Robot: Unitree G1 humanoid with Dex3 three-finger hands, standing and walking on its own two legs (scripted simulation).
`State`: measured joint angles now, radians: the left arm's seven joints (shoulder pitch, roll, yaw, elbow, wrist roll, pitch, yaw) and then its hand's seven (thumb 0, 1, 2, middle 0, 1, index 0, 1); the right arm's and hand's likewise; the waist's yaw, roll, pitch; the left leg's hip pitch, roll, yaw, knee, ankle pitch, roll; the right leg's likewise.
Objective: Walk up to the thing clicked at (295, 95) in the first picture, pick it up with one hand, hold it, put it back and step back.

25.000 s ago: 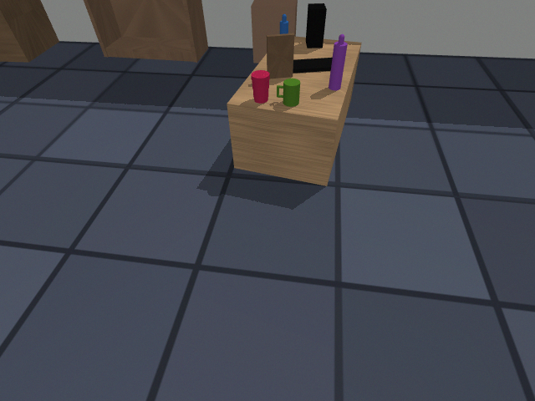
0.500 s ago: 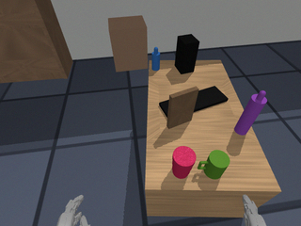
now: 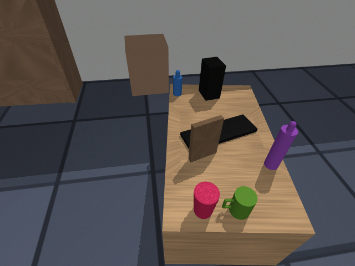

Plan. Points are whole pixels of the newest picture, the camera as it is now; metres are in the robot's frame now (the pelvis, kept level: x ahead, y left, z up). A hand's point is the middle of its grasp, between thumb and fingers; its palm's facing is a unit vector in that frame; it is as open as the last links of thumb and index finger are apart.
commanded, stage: home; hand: right
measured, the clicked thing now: (238, 203) +0.44 -0.21 -0.28
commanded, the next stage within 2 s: stand in 0.74 s
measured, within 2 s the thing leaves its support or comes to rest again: neither
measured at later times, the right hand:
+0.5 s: hand out of the picture +0.02 -0.25 -0.14, palm faces -0.05 +0.93 -0.36, open 17.5 cm
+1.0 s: hand out of the picture +0.06 -0.23 -0.14, palm faces -0.04 +0.93 -0.36, open 16.3 cm
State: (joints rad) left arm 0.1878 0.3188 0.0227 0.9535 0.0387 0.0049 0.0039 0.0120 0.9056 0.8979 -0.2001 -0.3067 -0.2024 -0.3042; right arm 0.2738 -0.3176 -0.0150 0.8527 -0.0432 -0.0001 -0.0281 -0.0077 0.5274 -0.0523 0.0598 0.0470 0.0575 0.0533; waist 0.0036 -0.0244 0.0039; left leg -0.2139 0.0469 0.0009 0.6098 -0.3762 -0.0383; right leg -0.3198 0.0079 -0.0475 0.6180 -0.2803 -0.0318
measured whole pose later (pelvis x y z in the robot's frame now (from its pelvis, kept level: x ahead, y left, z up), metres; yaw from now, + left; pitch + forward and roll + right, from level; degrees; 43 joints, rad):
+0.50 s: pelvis -0.02 +0.00 +0.02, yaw +0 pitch -3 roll +0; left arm 0.15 0.34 0.02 1.16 0.02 0.01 -0.01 0.01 0.91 0.90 -0.20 -0.31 -0.20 -0.30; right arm 0.22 -0.33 0.01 1.08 -0.03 0.00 -0.02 0.00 0.55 -0.04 0.06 0.04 0.06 0.05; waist 0.02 -0.02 0.03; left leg -0.10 0.05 0.01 0.40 -0.24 -0.04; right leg -0.19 0.02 -0.05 0.38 -0.13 -0.03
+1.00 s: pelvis +0.00 +0.02 +0.02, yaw +0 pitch -3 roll +0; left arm 0.10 0.33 0.01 1.19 0.01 -0.01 -0.01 0.01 0.91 0.90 -0.20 -0.30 -0.20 -0.30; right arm 0.16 -0.33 0.02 1.11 -0.02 -0.01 -0.02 0.00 0.40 -0.19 0.13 0.15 0.13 0.16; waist 0.01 -0.01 0.03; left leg -0.06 0.03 0.01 0.35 -0.24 -0.01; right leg -0.16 -0.01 -0.04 0.34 -0.14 0.00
